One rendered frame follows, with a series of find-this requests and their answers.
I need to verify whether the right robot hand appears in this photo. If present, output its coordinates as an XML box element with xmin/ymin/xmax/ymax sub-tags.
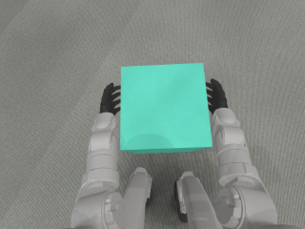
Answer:
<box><xmin>205</xmin><ymin>78</ymin><xmax>228</xmax><ymax>115</ymax></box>

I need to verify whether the robot left forearm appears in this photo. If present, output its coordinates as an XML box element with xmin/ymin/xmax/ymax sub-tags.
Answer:
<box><xmin>71</xmin><ymin>112</ymin><xmax>120</xmax><ymax>228</ymax></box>

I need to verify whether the robot left upper arm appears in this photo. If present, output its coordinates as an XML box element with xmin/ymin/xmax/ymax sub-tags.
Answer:
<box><xmin>63</xmin><ymin>190</ymin><xmax>128</xmax><ymax>229</ymax></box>

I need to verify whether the robot right forearm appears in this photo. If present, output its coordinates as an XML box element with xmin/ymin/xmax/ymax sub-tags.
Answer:
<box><xmin>211</xmin><ymin>108</ymin><xmax>277</xmax><ymax>221</ymax></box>

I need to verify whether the carton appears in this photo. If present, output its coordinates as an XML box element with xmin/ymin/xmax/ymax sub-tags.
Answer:
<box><xmin>120</xmin><ymin>63</ymin><xmax>213</xmax><ymax>154</ymax></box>

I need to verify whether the left robot thigh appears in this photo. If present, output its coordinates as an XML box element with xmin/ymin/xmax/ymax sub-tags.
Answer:
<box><xmin>122</xmin><ymin>172</ymin><xmax>153</xmax><ymax>229</ymax></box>

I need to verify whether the robot right foot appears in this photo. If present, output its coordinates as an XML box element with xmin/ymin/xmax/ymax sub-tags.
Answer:
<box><xmin>173</xmin><ymin>179</ymin><xmax>188</xmax><ymax>222</ymax></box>

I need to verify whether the robot right upper arm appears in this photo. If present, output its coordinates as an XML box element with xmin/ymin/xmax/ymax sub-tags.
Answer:
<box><xmin>215</xmin><ymin>184</ymin><xmax>302</xmax><ymax>229</ymax></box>

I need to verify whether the left robot hand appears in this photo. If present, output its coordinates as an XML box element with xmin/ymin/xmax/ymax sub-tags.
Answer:
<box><xmin>99</xmin><ymin>83</ymin><xmax>121</xmax><ymax>115</ymax></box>

